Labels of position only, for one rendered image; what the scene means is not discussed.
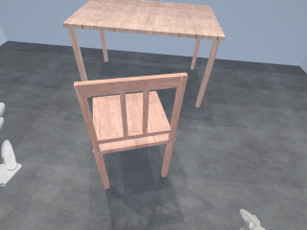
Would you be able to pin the table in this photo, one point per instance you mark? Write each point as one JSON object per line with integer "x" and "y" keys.
{"x": 147, "y": 17}

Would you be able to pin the right robot hand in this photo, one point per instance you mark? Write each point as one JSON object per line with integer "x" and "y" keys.
{"x": 252, "y": 221}

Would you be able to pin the chair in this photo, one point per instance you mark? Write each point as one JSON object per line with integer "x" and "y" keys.
{"x": 130, "y": 121}

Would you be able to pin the left robot hand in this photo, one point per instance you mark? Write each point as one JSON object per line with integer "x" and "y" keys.
{"x": 10, "y": 168}

